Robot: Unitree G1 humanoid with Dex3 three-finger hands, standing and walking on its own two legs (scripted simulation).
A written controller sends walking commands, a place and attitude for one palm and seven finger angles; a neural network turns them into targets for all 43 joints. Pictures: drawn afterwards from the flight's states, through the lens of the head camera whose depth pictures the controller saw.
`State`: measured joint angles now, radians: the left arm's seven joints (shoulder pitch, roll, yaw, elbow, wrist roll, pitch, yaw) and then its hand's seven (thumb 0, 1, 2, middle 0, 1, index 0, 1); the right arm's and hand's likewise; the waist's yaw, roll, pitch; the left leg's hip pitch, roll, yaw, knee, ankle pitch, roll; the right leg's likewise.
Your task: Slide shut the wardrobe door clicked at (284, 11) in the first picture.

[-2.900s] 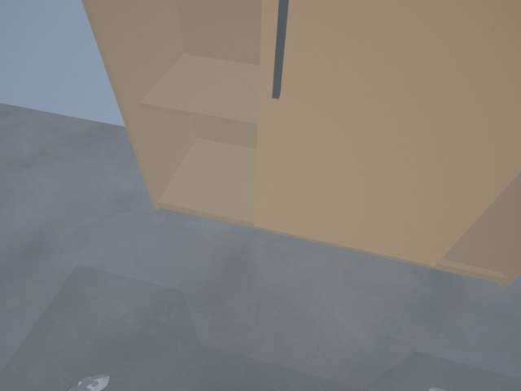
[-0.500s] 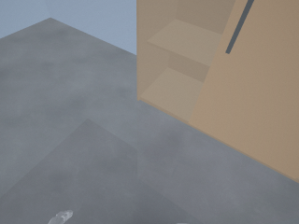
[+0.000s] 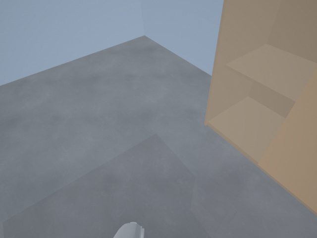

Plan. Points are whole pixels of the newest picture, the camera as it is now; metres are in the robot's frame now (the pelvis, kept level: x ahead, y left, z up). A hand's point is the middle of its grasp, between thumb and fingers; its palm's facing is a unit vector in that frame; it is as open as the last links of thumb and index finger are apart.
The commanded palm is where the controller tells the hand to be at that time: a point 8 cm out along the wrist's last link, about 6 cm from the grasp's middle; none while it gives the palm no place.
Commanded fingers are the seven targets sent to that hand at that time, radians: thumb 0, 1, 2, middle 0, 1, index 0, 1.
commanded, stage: walk to a spot facing it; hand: right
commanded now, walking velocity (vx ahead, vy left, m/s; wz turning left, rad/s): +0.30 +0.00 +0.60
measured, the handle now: out of the picture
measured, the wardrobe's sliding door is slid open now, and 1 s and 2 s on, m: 0.49 0.49 0.49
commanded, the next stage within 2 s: turn to face it in 0.52 s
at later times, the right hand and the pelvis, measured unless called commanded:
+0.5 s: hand (192, 191) +0.31 -0.08 -0.16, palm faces -0.23 +0.95 -0.23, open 7.3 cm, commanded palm none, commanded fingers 0.00 -0.90 -0.90 0.20 0.30 0.20 0.30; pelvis +0.18 +0.09 +0.00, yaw +15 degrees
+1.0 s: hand (204, 176) +0.38 -0.13 -0.19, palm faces -0.08 +0.99 -0.14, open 7.4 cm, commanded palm none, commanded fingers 0.00 -0.90 -0.90 0.20 0.30 0.20 0.30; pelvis +0.33 +0.04 -0.01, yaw +9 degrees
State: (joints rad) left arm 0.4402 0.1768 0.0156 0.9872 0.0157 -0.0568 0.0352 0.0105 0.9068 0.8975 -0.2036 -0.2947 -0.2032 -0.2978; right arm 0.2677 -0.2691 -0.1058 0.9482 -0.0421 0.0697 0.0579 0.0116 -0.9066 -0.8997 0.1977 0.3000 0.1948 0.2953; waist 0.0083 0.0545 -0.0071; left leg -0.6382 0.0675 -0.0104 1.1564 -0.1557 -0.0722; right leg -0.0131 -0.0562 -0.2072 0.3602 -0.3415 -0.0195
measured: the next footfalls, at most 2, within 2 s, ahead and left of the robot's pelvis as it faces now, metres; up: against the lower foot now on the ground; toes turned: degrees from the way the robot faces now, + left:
left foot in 0.24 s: +0.22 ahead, +0.17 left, +0.00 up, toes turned +17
right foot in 0.76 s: +0.44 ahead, +0.02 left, +0.00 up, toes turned +6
